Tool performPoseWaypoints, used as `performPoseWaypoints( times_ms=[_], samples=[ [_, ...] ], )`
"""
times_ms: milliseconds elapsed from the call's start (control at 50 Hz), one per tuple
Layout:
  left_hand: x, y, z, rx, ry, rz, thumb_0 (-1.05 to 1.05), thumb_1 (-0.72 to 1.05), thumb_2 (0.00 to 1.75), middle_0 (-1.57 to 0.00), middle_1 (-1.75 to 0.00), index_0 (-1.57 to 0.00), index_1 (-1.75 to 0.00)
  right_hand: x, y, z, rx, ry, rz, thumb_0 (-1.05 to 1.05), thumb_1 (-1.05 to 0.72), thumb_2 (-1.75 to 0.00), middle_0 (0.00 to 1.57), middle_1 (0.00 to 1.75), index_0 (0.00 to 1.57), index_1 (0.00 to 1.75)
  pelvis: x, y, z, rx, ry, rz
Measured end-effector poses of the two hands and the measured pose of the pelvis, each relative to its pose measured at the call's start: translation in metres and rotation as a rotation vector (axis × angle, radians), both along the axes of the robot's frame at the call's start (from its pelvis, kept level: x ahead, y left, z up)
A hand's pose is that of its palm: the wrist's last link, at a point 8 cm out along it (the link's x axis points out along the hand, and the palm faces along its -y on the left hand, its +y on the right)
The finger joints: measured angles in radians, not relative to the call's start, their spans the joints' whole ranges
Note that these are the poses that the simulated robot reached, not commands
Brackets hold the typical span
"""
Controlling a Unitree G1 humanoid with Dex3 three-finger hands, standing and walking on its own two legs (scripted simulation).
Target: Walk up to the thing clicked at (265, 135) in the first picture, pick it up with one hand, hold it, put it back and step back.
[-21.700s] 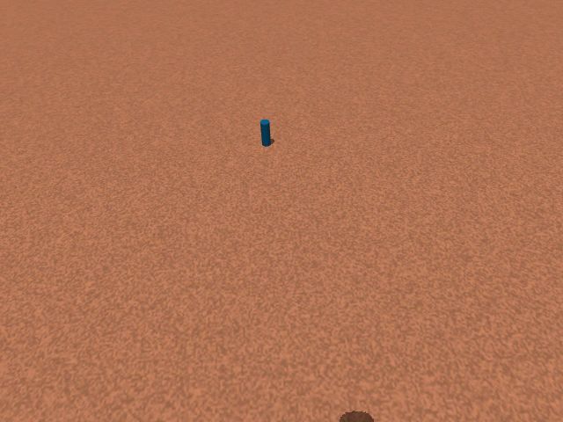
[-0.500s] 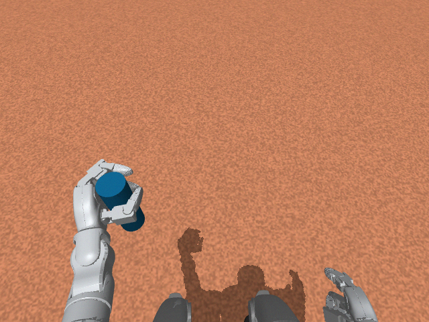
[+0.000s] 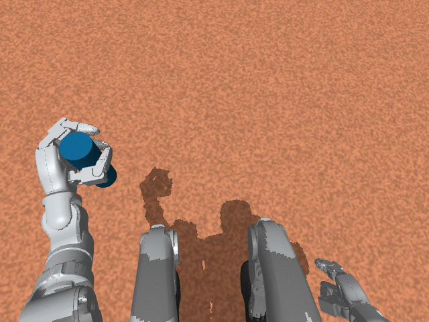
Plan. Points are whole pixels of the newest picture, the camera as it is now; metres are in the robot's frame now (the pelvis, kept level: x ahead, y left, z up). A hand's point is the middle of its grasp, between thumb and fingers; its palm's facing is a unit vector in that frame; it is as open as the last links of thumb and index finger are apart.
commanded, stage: crouch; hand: left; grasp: from the side
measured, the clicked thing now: (92, 163) +0.41 +0.24 -0.06
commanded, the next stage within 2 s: lower in 1.04 s
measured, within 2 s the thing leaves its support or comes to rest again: neither
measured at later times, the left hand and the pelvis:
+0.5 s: hand (111, 173) +0.43 +0.24 -0.19, palm faces +0.23 -0.97 +0.00, open 7.0 cm; pelvis -0.03 +0.00 -0.15, yaw -3 degrees
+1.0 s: hand (119, 179) +0.44 +0.25 -0.26, palm faces +0.20 -0.98 +0.00, open 7.0 cm; pelvis -0.03 +0.01 -0.19, yaw -6 degrees
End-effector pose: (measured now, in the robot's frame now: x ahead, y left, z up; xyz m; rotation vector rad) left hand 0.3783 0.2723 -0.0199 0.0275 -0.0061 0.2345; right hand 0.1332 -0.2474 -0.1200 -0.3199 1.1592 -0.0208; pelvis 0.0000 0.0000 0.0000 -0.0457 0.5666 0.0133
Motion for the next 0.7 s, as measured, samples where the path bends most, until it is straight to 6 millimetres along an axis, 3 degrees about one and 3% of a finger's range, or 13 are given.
performPoseWaypoints(
  times_ms=[160,260,480,700],
  samples=[
    [-0.002,0.004,-0.076,-0.018,0.012,0.017,-0.02,-0.04,1.15,-0.93,-1.1,-0.89,-1.09,-0.028,-0.012,-0.059,-0.039,0.061,0.027,0.01,-0.91,-0.91,0.2,0.3,0.2,0.3,-0.018,-0.003,-0.062,-0.007,0.002,-0.008],
    [0.002,0.01,-0.111,-0.011,-0.011,0.021,-0.02,-0.04,1.15,-0.93,-1.1,-0.89,-1.09,-0.048,-0.019,-0.089,-0.072,0.103,0.02,0.01,-0.91,-0.91,0.2,0.3,0.2,0.3,-0.026,-0.002,-0.097,-0.014,-0.016,-0.015],
    [0.019,0.018,-0.165,-0.029,0.003,-0.001,-0.02,-0.04,1.15,-0.93,-1.1,-0.89,-1.09,-0.082,-0.019,-0.13,-0.102,0.18,0.007,0.01,-0.91,-0.91,0.2,0.3,0.2,0.3,-0.032,0.004,-0.146,-0.04,-0.05,-0.028],
    [0.021,0.021,-0.204,-0.027,0.001,0.005,-0.02,-0.04,1.15,-0.93,-1.1,-0.9,-1.08,-0.081,-0.017,-0.149,-0.131,0.188,0.058,0.01,-0.91,-0.9,0.2,0.3,0.2,0.3,-0.034,0.006,-0.174,-0.066,-0.092,-0.043]
  ],
)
